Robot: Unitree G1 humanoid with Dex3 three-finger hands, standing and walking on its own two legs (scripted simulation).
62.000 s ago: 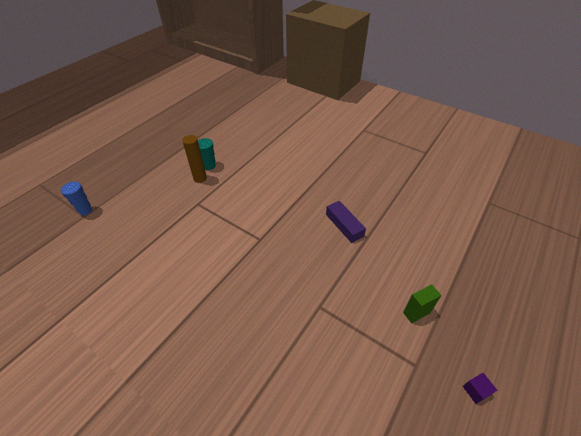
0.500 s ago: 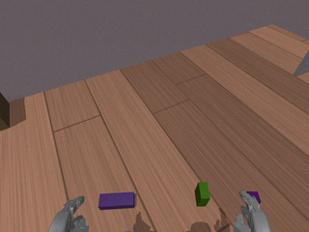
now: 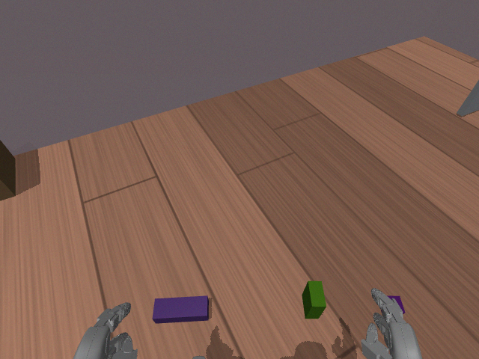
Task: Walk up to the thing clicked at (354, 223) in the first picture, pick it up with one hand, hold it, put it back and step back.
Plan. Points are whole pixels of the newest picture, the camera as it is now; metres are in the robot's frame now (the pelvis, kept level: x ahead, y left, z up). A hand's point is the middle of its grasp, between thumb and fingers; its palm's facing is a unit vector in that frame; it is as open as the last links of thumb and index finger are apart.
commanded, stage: home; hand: left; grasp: from above
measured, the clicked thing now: (181, 309) +0.43 +0.23 -0.68
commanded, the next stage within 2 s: stand in 0.78 s
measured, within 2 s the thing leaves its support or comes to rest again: neither
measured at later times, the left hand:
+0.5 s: hand (136, 353) +0.17 +0.18 -0.05, palm faces +0.04 -0.98 -0.21, open 7.4 cm
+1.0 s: hand out of the picture +0.16 +0.21 -0.08, palm faces +0.00 -0.95 -0.33, open 7.4 cm
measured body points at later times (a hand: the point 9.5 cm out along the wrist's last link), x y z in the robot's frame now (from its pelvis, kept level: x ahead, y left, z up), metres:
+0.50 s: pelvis +0.00 +0.00 +0.00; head +0.02 +0.00 +0.45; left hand +0.16 +0.23 -0.03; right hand +0.16 -0.25 -0.06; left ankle +0.03 +0.13 -0.68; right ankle -0.01 -0.14 -0.68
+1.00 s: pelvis -0.01 +0.00 +0.01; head +0.01 +0.01 +0.46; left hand +0.16 +0.26 -0.06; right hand +0.14 -0.25 -0.09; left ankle +0.03 +0.13 -0.68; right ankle -0.01 -0.14 -0.68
